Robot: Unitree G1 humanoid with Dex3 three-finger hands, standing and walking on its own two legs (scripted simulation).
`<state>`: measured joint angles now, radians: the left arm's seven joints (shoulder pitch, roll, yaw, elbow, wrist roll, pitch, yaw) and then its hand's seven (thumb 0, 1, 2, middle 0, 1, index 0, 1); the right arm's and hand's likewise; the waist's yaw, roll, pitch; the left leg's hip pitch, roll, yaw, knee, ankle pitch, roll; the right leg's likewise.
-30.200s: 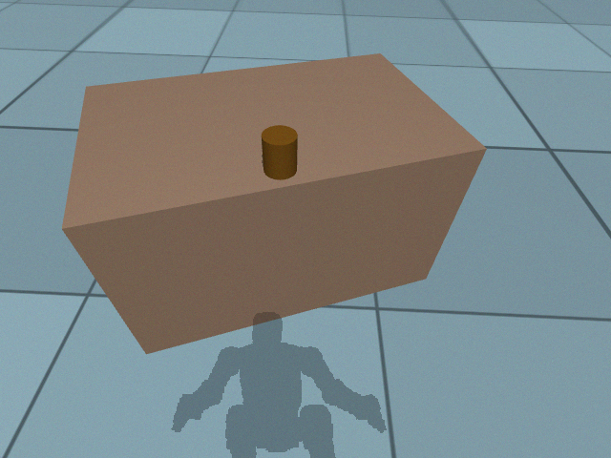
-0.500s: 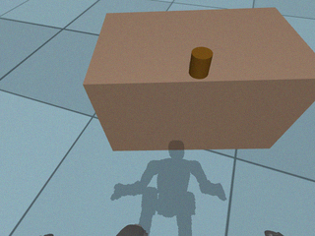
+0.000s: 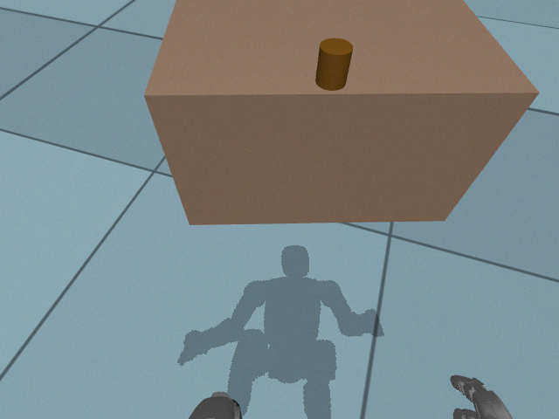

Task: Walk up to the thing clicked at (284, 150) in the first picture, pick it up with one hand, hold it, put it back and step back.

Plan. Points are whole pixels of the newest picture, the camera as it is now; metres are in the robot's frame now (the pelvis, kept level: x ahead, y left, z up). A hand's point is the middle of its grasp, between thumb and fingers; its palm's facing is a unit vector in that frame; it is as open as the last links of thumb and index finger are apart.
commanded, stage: step back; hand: right
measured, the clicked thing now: (333, 64) +0.99 -0.13 -0.05
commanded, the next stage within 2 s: stand in 1.18 s
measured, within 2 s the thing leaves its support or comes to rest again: neither
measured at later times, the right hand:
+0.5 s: hand out of the picture +0.01 -0.26 -0.14, palm faces -0.11 +0.93 -0.35, open 7.4 cm
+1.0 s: hand out of the picture +0.09 -0.22 -0.13, palm faces -0.12 +0.93 -0.35, open 7.3 cm
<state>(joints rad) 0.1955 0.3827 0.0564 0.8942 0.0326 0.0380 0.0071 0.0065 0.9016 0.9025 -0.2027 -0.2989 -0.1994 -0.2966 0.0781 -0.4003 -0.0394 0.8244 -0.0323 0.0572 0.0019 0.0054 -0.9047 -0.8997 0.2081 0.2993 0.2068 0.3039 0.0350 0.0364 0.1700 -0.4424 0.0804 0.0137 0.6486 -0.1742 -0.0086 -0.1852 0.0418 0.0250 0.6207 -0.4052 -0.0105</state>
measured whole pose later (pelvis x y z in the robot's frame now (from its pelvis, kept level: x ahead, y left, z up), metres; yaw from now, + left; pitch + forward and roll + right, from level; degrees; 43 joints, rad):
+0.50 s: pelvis -0.07 -0.01 +0.01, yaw +5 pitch -3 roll +1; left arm 0.23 0.42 0.06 0.97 0.03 0.00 -0.02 0.01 0.90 0.90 -0.20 -0.30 -0.20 -0.30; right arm 0.24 -0.35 -0.04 0.98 -0.05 -0.01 0.02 0.01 -0.91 -0.90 0.21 0.30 0.21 0.30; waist 0.00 -0.03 0.06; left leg -0.21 -0.01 0.00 0.55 -0.31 0.00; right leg -0.32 -0.03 0.01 0.72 -0.45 -0.02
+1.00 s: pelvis -0.03 +0.01 +0.02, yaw +5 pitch -2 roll +0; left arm 0.13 0.39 0.02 1.04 0.01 -0.01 0.00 0.01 0.90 0.90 -0.20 -0.30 -0.20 -0.30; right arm 0.09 -0.32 -0.02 1.05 -0.02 -0.01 0.00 0.01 -0.91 -0.90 0.21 0.30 0.20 0.30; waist 0.03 -0.02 0.08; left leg -0.25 0.03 0.01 0.55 -0.26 -0.01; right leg -0.19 -0.01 0.01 0.52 -0.30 0.02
